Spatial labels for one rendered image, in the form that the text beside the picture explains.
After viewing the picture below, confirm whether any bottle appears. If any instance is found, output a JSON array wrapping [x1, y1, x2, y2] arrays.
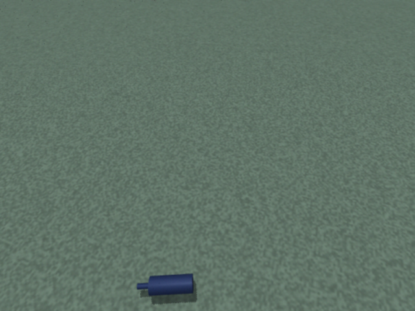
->
[[137, 273, 193, 296]]

